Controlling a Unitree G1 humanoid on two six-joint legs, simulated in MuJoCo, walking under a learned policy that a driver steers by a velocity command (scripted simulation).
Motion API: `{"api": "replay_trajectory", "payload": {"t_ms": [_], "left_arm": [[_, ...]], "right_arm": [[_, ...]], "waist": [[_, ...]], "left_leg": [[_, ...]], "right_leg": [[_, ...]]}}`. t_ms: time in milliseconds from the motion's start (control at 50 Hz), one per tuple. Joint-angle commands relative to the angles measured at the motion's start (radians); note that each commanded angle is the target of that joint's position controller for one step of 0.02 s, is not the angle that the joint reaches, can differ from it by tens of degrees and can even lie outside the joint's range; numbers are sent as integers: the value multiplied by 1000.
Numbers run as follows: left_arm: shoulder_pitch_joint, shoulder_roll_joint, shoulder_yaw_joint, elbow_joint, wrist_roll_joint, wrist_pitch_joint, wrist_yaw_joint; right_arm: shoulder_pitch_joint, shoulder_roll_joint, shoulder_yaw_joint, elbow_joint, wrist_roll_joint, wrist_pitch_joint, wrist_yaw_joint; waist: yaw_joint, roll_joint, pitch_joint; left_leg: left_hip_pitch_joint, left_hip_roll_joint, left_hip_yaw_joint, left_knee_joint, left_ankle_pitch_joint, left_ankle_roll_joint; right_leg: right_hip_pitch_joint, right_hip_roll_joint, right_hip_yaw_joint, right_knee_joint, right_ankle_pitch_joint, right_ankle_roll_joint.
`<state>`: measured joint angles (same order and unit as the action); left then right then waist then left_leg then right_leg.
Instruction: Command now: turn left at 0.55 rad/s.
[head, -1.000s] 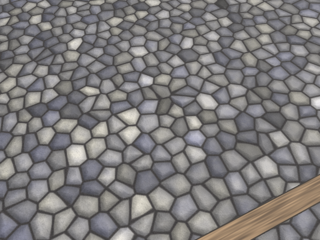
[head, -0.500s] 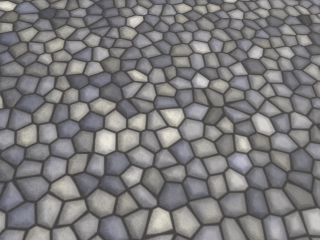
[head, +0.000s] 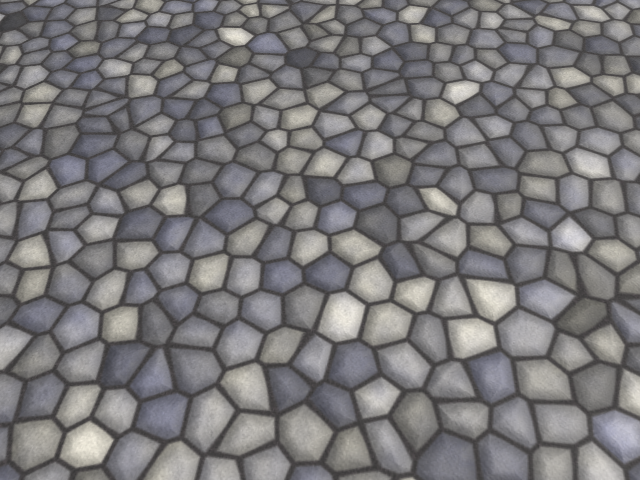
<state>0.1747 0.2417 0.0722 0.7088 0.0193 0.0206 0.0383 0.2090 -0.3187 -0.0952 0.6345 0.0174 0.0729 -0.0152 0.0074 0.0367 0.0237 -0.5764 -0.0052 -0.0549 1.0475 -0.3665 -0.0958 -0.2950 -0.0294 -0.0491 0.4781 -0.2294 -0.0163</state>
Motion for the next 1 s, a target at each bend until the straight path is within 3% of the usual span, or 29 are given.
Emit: {"api": "replay_trajectory", "payload": {"t_ms": [20, 80, 120, 140, 160, 180, 200, 220, 240, 260, 280, 320, 380, 420, 500, 560, 580, 600, 620, 640, 660, 680, 700, 720, 760, 820, 880, 940, 1000], "left_arm": [[-25, 199, 50, -62, -6, -11, 1], [10, 221, 53, -45, -27, -21, -18], [2, 213, 46, -32, -43, -26, -31], [15, 184, 35, -21, -42, -29, -38], [14, 132, 18, -16, -30, -38, -46], [-22, 34, -15, -43, 5, -53, -62], [-74, 99, 4, -102, -22, -73, -57], [-126, 184, 27, -104, -43, -87, -51], [-106, 189, 32, -96, -49, -91, -54], [-75, 176, 31, -67, -34, -93, -52], [-56, 178, 33, -58, -21, -95, -53], [-40, 144, 25, -36, -18, -98, -63], [-105, 93, 2, -45, -18, -98, -66], [-168, 69, -11, -63, -26, -100, -72], [-249, 87, -14, -95, -38, -111, -91], [-231, 108, -9, -101, -39, -116, -100], [-183, 128, 0, -93, -37, -117, -96], [-66, 159, 18, -62, -32, -116, -89], [117, 205, 38, -17, -33, -114, -80], [257, 313, 63, 2, -11, -113, -72], [319, 262, 48, 28, -33, -111, -81], [237, 220, 30, 26, -39, -109, -77], [161, 194, 22, 12, -35, -106, -72], [95, 172, 14, 7, -24, -105, -72], [25, 131, 4, -4, -6, -117, -75], [28, 140, 6, 21, -19, -134, -69], [72, 159, 8, 50, -26, -129, -56], [113, 181, 9, 70, -34, -121, -49], [186, 202, 12, 104, -42, -111, -48]], "right_arm": [[-75, -34, 4, -114, -5, -21, 13], [-63, -32, 7, -109, -1, -24, 21], [4, -22, 6, -78, 1, -33, 28], [55, -19, 4, -49, 0, -38, 28], [129, -31, -1, -27, 2, -45, 21], [242, -109, -17, -8, -4, -53, 7], [268, -224, -45, -11, -16, -67, 16], [252, -166, -31, -17, -19, -89, 20], [208, -124, -14, -9, -18, -103, 17], [170, -96, -5, -17, -14, -110, 15], [127, -84, 1, -21, -11, -111, 12], [118, -71, 8, -15, -22, -116, 4], [158, -73, 6, 23, -14, -121, -2], [190, -89, 2, 50, -8, -121, -8], [229, -118, -8, 93, 3, -125, -5], [232, -132, -14, 117, 12, -123, -5], [220, -143, -16, 117, 10, -121, -5], [212, -139, -13, 119, 6, -118, -7], [210, -116, -1, 114, -3, -117, -11], [331, -16, 30, 90, -5, -131, -3], [321, -19, 34, 108, -3, -152, 3], [218, -106, 7, 81, 30, -163, 10], [131, -108, 11, 56, 32, -171, 10], [86, -96, 12, 47, 12, -172, 5], [126, -70, 9, 68, -5, -151, 3], [131, -33, 16, 72, -12, -130, 1], [13, -24, 22, 36, -19, -138, 2], [-98, 5, 36, 12, -14, -155, 16], [-196, 8, 43, -18, -3, -165, 33]], "waist": [[22, -204, -110], [35, -208, -98], [-6, -185, -80], [-27, -159, -79], [-58, -114, -101], [-81, 136, -142], [-101, 275, -74], [-121, 155, 0], [-82, 151, 42], [-60, 111, 39], [-36, 101, 43], [-20, 83, 17], [-39, 42, 16], [-64, 64, 26], [-84, 69, 71], [-58, 79, 66], [-26, 90, 29], [38, 86, -47], [122, 63, -164], [107, -172, -369], [125, -309, -501], [119, -243, -305], [97, -163, -176], [60, -89, -80], [-9, -125, -50], [-35, -114, -26], [-7, -85, 11], [35, -85, 31], [79, -80, 54]], "left_leg": [[41, 28, 36, -130, -6, 17], [158, 7, 78, -289, -47, 64], [303, -16, 110, -487, 26, 110], [428, -41, 126, -577, 51, 130], [591, -10, 67, -599, 49, 148], [750, 224, -256, -665, 117, 213], [697, 401, -609, -789, -78, 406], [660, 387, -597, -820, -143, 433], [634, 344, -507, -819, -129, 396], [607, 295, -421, -825, -84, 359], [579, 265, -354, -838, 19, 334], [538, 224, -239, -858, 232, 313], [521, 188, -123, -858, 359, 289], [510, 184, -92, -863, 352, 282], [521, 227, -99, -862, 319, 282], [572, 255, -99, -804, 426, 263], [583, 247, -86, -742, 595, 251], [565, 211, -48, -602, 793, 230], [439, 162, -8, -378, 813, 195], [47, 32, 36, 60, 422, 114], [-73, -68, -94, 235, -185, 104], [-197, -5, -100, 310, -155, 111], [-206, 47, -58, 279, -81, 127], [-177, 91, -33, 205, -4, 131], [-44, 138, -46, 123, 86, 132], [-35, 147, -25, 45, 153, 105], [-115, 152, -13, -131, 320, 81], [-59, 117, 26, -352, 475, 79], [-46, 89, 44, -464, 504, 82]], "right_leg": [[108, -246, 172, -157, 185, -204], [57, -255, 190, -191, -100, -194], [-1, -244, 181, -164, -225, -169], [-60, -216, 151, -118, -243, -141], [-163, -174, 95, -15, -253, -84], [-359, -68, -39, 370, -338, 16], [-621, 26, -5, 556, -427, 42], [-679, -24, 79, 667, -359, 33], [-706, -47, 95, 685, -234, 16], [-679, -67, 99, 673, -138, 11], [-649, -77, 102, 632, -50, 19], [-565, -70, 77, 599, 77, 40], [-497, -52, 58, 415, 200, 59], [-445, -33, 50, 281, 268, 59], [-381, -11, 45, 141, 268, 29], [-305, 5, 36, 85, 169, -23], [-216, 33, 10, 75, 129, -44], [-44, 68, -21, 67, 120, -74], [236, 37, 15, 97, 146, -116], [677, -257, 478, 63, -28, -279], [753, -345, 845, -149, -230, -326], [634, -326, 740, -189, -307, -276], [473, -295, 611, -202, -251, -247], [308, -257, 504, -226, -141, -233], [135, -197, 389, -282, -1, -219], [71, -180, 276, -345, 136, -241], [112, -161, 203, -360, 223, -228], [116, -124, 128, -358, 242, -193], [184, -153, 135, -340, 215, -193]]}}
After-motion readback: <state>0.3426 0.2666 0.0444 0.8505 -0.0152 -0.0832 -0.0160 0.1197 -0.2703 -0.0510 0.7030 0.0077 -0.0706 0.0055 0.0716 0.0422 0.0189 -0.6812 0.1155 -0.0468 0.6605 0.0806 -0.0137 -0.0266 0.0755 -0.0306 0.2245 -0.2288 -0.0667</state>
